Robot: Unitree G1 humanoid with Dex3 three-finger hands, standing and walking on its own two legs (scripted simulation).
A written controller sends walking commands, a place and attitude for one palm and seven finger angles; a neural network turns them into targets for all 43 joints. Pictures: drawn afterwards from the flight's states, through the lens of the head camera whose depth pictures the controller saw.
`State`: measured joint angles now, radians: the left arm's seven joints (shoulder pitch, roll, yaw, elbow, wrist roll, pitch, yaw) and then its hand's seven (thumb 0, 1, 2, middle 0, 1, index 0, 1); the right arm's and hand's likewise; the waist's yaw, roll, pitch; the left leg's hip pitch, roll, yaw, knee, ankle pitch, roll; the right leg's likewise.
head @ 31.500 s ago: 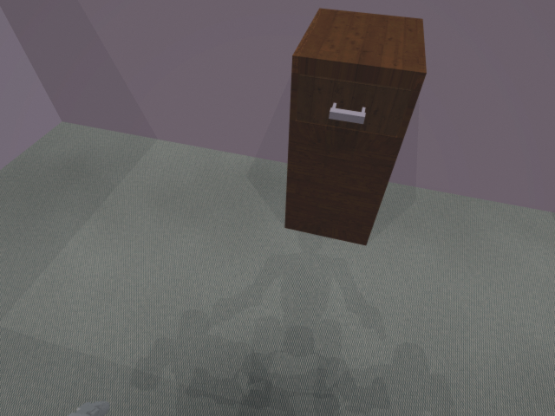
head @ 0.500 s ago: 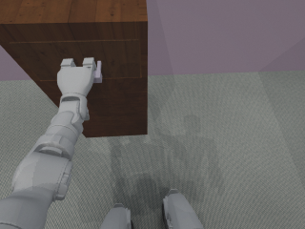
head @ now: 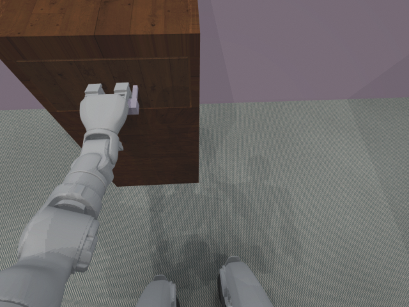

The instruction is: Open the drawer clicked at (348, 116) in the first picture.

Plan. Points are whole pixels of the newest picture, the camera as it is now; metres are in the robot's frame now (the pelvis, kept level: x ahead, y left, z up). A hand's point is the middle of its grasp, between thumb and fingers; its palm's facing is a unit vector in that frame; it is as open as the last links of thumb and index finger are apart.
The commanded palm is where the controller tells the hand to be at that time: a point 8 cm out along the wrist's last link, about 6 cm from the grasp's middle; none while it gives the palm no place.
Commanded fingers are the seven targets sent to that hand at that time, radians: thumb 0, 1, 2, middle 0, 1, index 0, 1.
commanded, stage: close the thumb around the handle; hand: left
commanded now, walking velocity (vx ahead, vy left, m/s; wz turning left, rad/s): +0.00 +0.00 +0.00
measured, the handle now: (113, 98) +0.56 +0.16 +0.00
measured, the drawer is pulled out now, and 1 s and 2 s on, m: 0.00 0.03 0.16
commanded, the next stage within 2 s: pull the drawer open in 0.42 s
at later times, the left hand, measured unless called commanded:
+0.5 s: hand (114, 126) +0.50 +0.16 -0.02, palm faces -0.04 -0.01 -1.00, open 6.1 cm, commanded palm +0.47 +0.16 +0.03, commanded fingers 0.00 0.90 0.90 -0.40 -1.35 -0.40 -1.35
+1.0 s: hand (112, 139) +0.47 +0.16 -0.02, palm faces -0.02 -0.04 -1.00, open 6.2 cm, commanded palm +0.41 +0.17 +0.03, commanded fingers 0.00 0.90 0.90 -0.40 -1.35 -0.40 -1.35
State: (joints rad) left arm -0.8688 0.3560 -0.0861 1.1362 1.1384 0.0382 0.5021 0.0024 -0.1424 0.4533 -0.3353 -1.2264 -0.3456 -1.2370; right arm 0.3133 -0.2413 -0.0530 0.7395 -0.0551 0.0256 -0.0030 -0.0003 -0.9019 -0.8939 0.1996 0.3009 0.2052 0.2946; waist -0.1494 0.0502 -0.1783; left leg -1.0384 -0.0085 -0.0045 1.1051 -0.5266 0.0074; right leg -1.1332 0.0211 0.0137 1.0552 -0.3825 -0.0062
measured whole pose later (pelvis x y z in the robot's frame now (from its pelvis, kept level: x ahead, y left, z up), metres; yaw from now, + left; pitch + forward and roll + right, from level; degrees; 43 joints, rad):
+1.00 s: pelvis +0.03 +0.00 +0.02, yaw -2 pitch +24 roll +0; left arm -0.57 0.29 -0.07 0.89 1.15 0.01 0.53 0.01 0.69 0.76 -0.28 -1.33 -0.34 -1.28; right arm 0.28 -0.23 -0.08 0.71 -0.05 0.07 0.01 0.00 -0.90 -0.89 0.20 0.30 0.20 0.29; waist -0.09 0.04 -0.18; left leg -0.89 0.01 0.03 1.01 -0.54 0.01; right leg -1.00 0.04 0.05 0.98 -0.40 0.00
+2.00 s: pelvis +0.02 -0.01 +0.02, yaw -2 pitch +17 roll +1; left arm -0.11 0.23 -0.17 0.54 1.17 0.07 0.57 0.02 0.67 0.79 -0.29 -1.30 -0.36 -1.29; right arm 0.17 -0.21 -0.06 0.66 -0.04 0.04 -0.01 0.00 -0.90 -0.89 0.20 0.30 0.20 0.29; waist -0.02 0.03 -0.18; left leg -0.75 0.01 0.02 0.98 -0.52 -0.01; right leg -0.88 0.04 0.04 0.98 -0.39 -0.02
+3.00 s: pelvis +0.02 -0.02 +0.01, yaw -2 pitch +16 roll +2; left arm 0.40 0.24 -0.16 0.11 1.19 0.00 0.61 0.05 0.67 0.77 -0.26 -1.30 -0.38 -1.29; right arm 0.10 -0.21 -0.02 0.58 -0.06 0.03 0.02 0.01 -0.90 -0.89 0.20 0.30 0.20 0.29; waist 0.03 0.01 -0.19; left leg -0.74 0.01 0.03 1.04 -0.58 -0.02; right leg -0.89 0.05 0.05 1.07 -0.45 -0.04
